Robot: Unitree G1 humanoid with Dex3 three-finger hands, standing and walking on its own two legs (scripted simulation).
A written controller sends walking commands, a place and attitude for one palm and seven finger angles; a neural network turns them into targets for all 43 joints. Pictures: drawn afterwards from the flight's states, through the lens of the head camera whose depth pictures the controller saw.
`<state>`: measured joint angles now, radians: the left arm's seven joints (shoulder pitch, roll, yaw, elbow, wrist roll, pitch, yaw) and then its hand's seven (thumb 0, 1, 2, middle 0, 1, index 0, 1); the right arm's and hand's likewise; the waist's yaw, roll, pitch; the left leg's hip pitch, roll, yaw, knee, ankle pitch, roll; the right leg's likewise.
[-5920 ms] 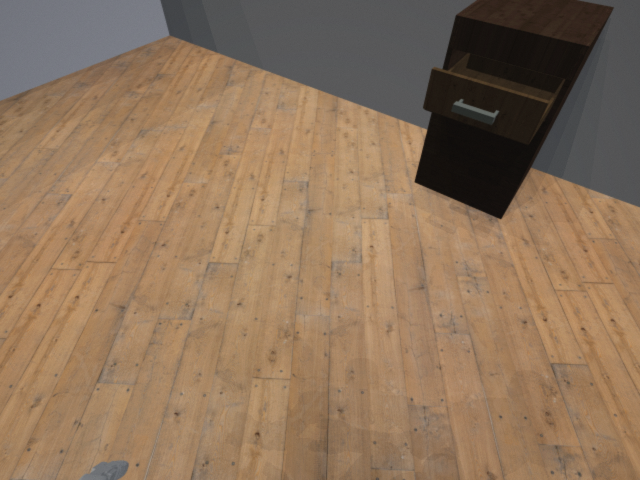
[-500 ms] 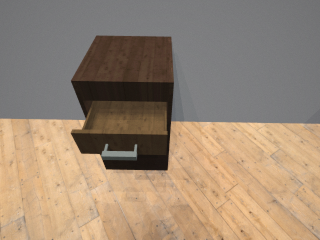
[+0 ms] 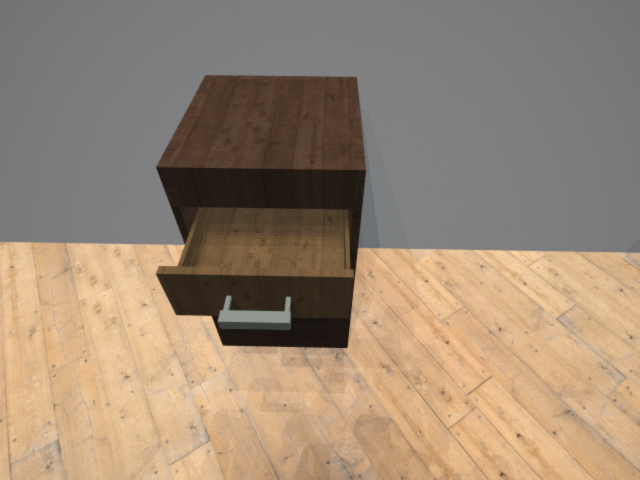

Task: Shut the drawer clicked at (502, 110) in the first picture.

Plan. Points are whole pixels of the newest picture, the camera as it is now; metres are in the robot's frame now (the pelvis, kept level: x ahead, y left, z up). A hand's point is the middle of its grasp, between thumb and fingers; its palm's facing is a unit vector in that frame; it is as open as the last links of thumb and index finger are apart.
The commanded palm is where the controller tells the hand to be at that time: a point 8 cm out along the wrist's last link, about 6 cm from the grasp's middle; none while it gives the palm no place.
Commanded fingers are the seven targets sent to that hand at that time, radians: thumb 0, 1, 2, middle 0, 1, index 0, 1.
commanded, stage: look again from close up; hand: left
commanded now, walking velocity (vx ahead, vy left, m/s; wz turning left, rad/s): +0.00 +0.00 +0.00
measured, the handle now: (256, 310) +0.47 +0.16 -0.19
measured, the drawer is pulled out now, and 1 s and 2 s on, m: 0.19 0.19 0.19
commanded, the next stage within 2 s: shuffle to correct the standing spot in 0.22 s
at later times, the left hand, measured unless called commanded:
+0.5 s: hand out of the picture +0.01 +0.17 -0.18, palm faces -0.01 -0.99 -0.16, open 7.4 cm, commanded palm none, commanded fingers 0.00 0.90 0.90 -0.20 -0.30 -0.20 -0.30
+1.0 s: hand out of the picture +0.04 +0.12 -0.17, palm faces +0.03 -0.98 -0.18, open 7.4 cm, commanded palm none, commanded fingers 0.00 0.90 0.90 -0.20 -0.30 -0.20 -0.30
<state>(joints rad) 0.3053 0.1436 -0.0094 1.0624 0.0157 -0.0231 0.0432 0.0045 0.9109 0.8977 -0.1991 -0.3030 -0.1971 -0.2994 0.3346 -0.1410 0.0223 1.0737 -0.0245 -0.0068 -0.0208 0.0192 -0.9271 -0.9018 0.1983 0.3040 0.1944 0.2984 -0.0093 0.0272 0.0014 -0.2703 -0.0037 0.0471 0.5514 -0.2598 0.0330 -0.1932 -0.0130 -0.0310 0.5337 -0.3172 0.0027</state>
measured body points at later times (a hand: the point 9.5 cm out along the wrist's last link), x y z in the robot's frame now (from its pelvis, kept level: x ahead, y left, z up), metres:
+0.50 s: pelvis +0.02 +0.01 +0.00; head +0.03 +0.02 +0.45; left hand +0.01 +0.22 -0.16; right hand +0.03 -0.22 -0.15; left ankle +0.02 +0.10 -0.73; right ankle -0.02 -0.12 -0.73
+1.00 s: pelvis +0.05 -0.04 +0.00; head +0.06 -0.04 +0.45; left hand +0.04 +0.17 -0.16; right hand +0.08 -0.27 -0.16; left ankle +0.02 +0.10 -0.73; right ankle -0.02 -0.12 -0.73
